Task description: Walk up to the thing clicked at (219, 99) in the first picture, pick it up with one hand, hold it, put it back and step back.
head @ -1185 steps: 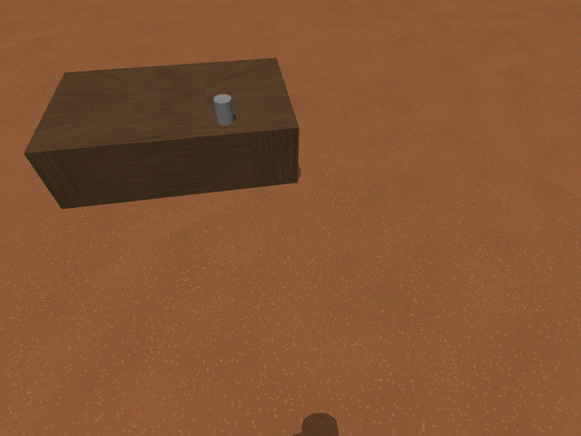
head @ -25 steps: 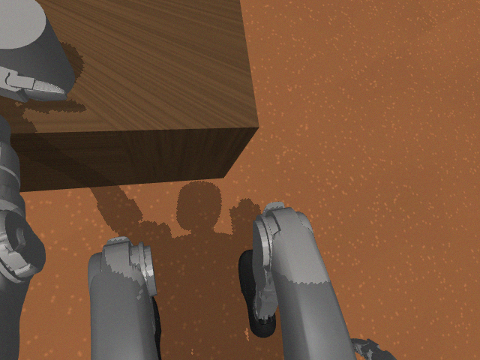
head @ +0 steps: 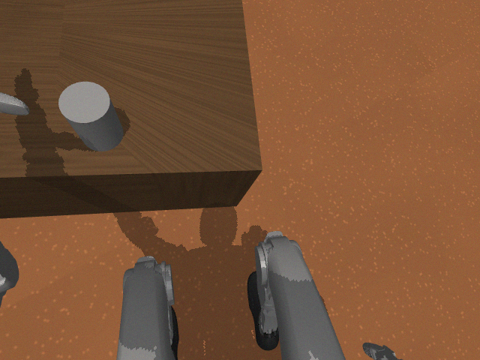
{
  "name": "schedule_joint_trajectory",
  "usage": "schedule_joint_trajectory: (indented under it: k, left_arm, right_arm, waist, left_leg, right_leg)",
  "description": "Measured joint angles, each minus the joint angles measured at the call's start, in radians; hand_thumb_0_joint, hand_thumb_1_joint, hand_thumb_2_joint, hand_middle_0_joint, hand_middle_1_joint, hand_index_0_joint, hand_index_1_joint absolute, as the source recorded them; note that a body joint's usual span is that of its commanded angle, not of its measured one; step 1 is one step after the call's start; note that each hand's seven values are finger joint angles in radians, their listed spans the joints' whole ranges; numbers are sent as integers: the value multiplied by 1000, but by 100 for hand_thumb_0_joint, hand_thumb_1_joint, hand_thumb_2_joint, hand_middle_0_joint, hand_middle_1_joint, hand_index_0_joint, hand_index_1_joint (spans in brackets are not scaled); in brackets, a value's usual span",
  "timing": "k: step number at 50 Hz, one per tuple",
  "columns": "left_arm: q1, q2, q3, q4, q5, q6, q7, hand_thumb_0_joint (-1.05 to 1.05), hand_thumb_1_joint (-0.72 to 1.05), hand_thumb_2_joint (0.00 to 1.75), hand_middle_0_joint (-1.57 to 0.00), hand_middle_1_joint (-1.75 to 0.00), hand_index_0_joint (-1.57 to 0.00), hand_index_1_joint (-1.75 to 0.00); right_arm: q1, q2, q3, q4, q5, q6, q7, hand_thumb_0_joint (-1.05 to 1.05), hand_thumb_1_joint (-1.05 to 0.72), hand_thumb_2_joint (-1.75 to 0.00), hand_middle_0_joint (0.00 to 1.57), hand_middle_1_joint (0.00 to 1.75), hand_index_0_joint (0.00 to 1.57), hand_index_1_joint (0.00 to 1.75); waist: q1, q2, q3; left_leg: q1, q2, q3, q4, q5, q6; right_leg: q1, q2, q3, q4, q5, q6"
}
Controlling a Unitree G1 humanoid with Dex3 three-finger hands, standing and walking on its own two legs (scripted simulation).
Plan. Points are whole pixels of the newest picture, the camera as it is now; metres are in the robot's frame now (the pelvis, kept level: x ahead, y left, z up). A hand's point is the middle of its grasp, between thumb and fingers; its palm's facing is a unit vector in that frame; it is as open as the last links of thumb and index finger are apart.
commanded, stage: rise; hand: left
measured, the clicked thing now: (94, 119) +0.55 +0.19 -0.11
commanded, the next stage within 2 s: home in 0.04 s
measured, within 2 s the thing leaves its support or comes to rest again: neither
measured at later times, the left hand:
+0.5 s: hand out of the picture +0.46 +0.31 +0.11, palm faces +0.22 -0.87 -0.45, open 17.7 cm
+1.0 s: hand out of the picture +0.27 +0.18 +0.17, palm faces +0.16 -0.94 -0.29, open 17.6 cm
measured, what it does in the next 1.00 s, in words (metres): rises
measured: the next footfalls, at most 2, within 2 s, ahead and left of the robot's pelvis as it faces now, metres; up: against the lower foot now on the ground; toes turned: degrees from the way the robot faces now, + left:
none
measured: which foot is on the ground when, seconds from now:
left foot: down 0.00-1.00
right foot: down 0.00-1.00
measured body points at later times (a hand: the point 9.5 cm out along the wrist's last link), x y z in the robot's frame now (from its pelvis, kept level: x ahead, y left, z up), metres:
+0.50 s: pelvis +0.04 +0.00 +0.16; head +0.19 +0.02 +0.58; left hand +0.45 +0.35 +0.14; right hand +0.07 -0.27 +0.04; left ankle +0.06 +0.11 -0.46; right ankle +0.11 -0.16 -0.46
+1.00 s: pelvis +0.08 -0.02 +0.24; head +0.11 -0.03 +0.69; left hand +0.26 +0.23 +0.19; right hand +0.26 -0.25 +0.15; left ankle +0.06 +0.11 -0.46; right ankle +0.11 -0.16 -0.46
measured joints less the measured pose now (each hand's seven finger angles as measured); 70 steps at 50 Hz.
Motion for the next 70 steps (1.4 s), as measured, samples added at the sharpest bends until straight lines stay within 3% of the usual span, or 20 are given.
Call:
schedule_joint_trajectory:
  k: [2, 4, 7, 10, 13, 17, 19, 21, 25, 31, 35, 44, 52, 57, 64, 70]
  left_arm:
    - [15, 1, -21, 13, 63, 29, 18, -1, -57, 6, -4, -3, -4, -3]
    - [21, 2, -38, 25, 101, 76, 46, -1, -55, 6, -4, -3, -5, -3]
    - [37, 7, -23, 32, 150, 116, 84, -1, -53, 6, -5, -2, -5, -3]
    - [74, 30, 12, 23, 182, 146, 123, -1, -52, 6, -6, -3, -6, -3]
    - [103, 48, 12, 20, 189, 162, 165, -2, -54, 5, -6, -3, -6, -3]
    - [136, 57, -51, 91, 185, 169, 201, -1, -57, 3, -6, -4, -5, -4]
    - [193, 34, -53, 63, 181, 197, 204, -1, -57, 2, -5, -4, -5, -4]
    - [251, 0, -89, 32, 169, 209, 209, -1, -58, 2, -5, -4, -5, -4]
    - [385, -108, -152, -55, 143, 242, 216, -1, -59, 2, -5, -4, -5, -4]
    - [658, -292, -219, -264, 96, 289, 248, -1, -58, 2, -5, -4, -5, -4]
    - [815, -370, -269, -391, 73, 308, 283, -1, -58, 3, -5, -4, -6, -4]
    - [1074, -440, -384, -642, 30, 359, 321, -1, -58, 3, -5, -4, -5, -4]
    - [1363, -512, -501, -895, 6, 422, 309, -1, -57, 3, -5, -5, -5, -5]
    - [1447, -521, -515, -982, 6, 453, 308, -1, -56, 4, -5, -5, -6, -5]
    - [1429, -496, -490, -1012, 20, 465, 323, -1, -56, 4, -5, -5, -5, -5]
    - [1433, -505, -502, -1027, 27, 468, 324, -1, -55, 4, -5, -5, -5, -5]
  right_arm:
    - [-10, -1, -4, 1, 1, 6, -2, 1, -89, -89, 20, 30, 20, 30]
    - [-20, 2, -9, -2, 4, 18, -3, 1, -88, -89, 20, 30, 20, 30]
    - [-34, 9, -10, -3, 7, 32, -5, 1, -89, -90, 20, 30, 20, 30]
    - [-33, 20, -9, -1, 8, 42, -7, 1, -89, -90, 20, 30, 20, 30]
    - [-13, 33, -11, 13, 6, 44, -12, 0, -89, -90, 20, 30, 20, 30]
    - [7, 42, -17, 62, 2, 32, -13, 0, -90, -90, 20, 30, 20, 30]
    - [22, 40, -26, 62, 7, 36, -11, 1, -90, -90, 20, 30, 20, 30]
    - [39, 38, -36, 60, 13, 35, -9, 1, -90, -90, 20, 30, 20, 30]
    - [50, 38, -50, 63, 33, 24, -17, 1, -90, -90, 20, 30, 20, 30]
    - [40, 54, -59, 28, 60, 6, -58, 1, -90, -90, 20, 30, 20, 30]
    - [17, 68, -56, -2, 66, -18, -94, 1, -90, -90, 20, 30, 20, 30]
    - [-39, 75, -56, -47, 54, -63, -135, 1, -90, -90, 20, 30, 20, 30]
    - [-60, 88, -52, -63, 58, -82, -138, 1, -90, -90, 20, 30, 20, 30]
    - [-60, 98, -44, -77, 52, -103, -155, 1, -90, -90, 20, 30, 20, 30]
    - [-55, 100, -43, -80, 33, -141, -169, 1, -90, -90, 20, 30, 20, 30]
    - [-29, 92, -51, -69, 31, -159, -165, 1, -90, -90, 20, 30, 20, 30]
  waist:
    - [0, -7, 7]
    - [-1, -16, 16]
    - [-4, -25, 29]
    - [-8, -29, 31]
    - [1, -31, 29]
    - [24, -19, 35]
    - [38, -10, 39]
    - [54, -4, 46]
    - [75, -1, 49]
    - [83, -17, 27]
    - [93, -30, 25]
    - [150, -11, 37]
    - [184, 8, 38]
    - [196, -8, 61]
    - [187, -13, 81]
    - [172, -2, 69]
  left_leg:
    - [47, 5, 3, -39, 5, 1]
    - [93, 10, 7, -83, 14, 1]
    - [162, 17, 10, -154, 31, 0]
    - [234, 25, 12, -227, 45, -3]
    - [316, 30, 11, -300, 57, -8]
    - [431, 35, 9, -398, 74, -11]
    - [483, 39, 13, -446, 84, -11]
    - [541, 41, 19, -493, 93, -12]
    - [657, 44, 30, -588, 113, -13]
    - [848, 53, 43, -735, 141, -19]
    - [977, 54, 45, -825, 161, -25]
    - [1179, 50, 44, -956, 194, -31]
    - [1274, 42, 50, -1014, 205, -32]
    - [1294, 41, 39, -1021, 210, -37]
    - [1296, 40, 28, -1015, 215, -42]
    - [1298, 41, 37, -1011, 213, -39]
  right_leg:
    - [46, 3, -1, -39, 6, -1]
    - [91, 7, 0, -82, 16, -2]
    - [159, 11, -3, -154, 34, -2]
    - [230, 17, -6, -226, 48, -5]
    - [312, 19, -12, -296, 57, -9]
    - [430, 22, -21, -394, 71, -15]
    - [481, 26, -20, -441, 82, -14]
    - [536, 27, -17, -485, 90, -13]
    - [647, 28, -12, -572, 107, -11]
    - [830, 35, -9, -704, 128, -17]
    - [955, 36, -12, -783, 140, -23]
    - [1154, 31, -20, -894, 157, -30]
    - [1238, 23, -16, -928, 153, -29]
    - [1260, 21, -27, -928, 149, -34]
    - [1266, 20, -37, -922, 151, -39]
    - [1266, 21, -29, -921, 154, -36]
